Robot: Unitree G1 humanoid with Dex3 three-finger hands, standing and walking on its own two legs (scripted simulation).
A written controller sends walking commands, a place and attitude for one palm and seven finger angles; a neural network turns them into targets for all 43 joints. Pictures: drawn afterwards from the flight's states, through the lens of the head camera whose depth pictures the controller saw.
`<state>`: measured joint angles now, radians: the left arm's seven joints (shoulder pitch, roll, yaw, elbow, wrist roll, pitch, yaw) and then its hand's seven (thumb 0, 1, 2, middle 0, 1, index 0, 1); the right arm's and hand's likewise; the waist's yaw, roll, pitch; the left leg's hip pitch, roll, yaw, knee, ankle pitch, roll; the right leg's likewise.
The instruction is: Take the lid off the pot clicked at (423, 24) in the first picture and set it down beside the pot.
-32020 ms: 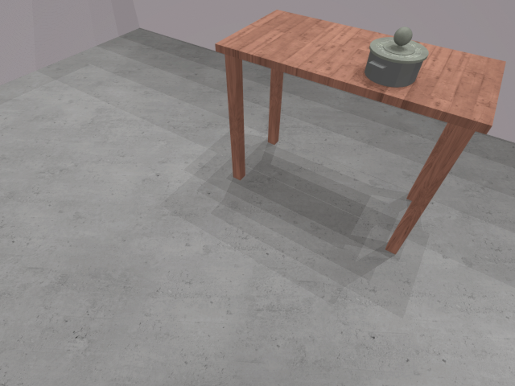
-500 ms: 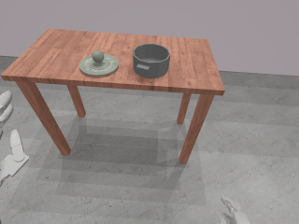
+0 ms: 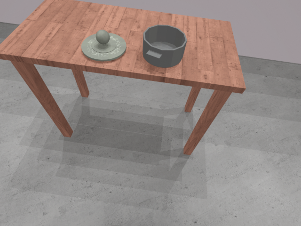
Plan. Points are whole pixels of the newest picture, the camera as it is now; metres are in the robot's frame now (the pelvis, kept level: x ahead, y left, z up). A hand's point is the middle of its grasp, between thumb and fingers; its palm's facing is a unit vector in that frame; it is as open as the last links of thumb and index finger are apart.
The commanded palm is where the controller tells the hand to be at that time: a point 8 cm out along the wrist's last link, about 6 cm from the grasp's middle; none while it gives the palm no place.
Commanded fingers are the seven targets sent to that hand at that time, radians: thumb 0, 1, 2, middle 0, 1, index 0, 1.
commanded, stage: let the arm hang, fingers relaxed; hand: left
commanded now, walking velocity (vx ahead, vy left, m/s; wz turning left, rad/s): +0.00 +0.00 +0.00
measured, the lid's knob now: (102, 37) +0.75 +0.23 +0.03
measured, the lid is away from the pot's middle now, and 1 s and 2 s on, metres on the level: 0.24 0.24 0.24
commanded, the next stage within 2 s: look to check the result in 0.62 s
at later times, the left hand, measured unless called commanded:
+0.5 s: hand out of the picture +0.08 +0.17 -0.17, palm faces +0.01 -0.98 -0.20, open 7.3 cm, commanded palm none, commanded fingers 0.00 0.90 0.90 -0.20 -0.30 -0.20 -0.30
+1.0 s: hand out of the picture +0.04 +0.17 -0.17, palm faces +0.01 -0.98 -0.20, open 7.3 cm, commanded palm none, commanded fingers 0.00 0.90 0.90 -0.20 -0.30 -0.20 -0.30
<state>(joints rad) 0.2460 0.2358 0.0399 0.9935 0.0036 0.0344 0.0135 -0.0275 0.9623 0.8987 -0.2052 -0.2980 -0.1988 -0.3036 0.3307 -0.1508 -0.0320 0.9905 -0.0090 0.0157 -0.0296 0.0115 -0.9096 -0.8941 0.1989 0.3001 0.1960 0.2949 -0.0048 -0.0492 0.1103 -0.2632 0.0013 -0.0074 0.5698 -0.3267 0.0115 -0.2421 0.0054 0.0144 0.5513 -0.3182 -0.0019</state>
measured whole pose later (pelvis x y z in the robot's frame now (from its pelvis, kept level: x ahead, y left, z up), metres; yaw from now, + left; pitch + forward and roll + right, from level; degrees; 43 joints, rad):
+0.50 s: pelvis +0.02 -0.01 +0.00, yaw -1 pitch -1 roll +0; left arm 0.19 0.16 0.04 1.06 0.01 0.01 0.03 0.00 0.93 0.90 -0.20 -0.30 -0.20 -0.30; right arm 0.26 -0.14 -0.05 1.05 -0.01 0.00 -0.04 0.01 -0.93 -0.89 0.20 0.30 0.20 0.29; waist -0.02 -0.01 0.06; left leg -0.16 0.02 0.01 0.51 -0.34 0.00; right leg -0.14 0.02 0.03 0.50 -0.34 -0.01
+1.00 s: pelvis +0.02 -0.01 +0.01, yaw -2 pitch -1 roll +0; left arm 0.24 0.15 0.04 1.09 0.01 0.01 0.04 0.00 0.92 0.90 -0.20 -0.30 -0.20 -0.30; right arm 0.29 -0.11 -0.04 1.08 0.00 0.01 -0.04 0.01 -0.92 -0.89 0.20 0.30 0.20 0.29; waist -0.02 -0.01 0.08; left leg -0.15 0.02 0.02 0.49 -0.33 0.00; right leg -0.14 0.02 0.03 0.47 -0.32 -0.01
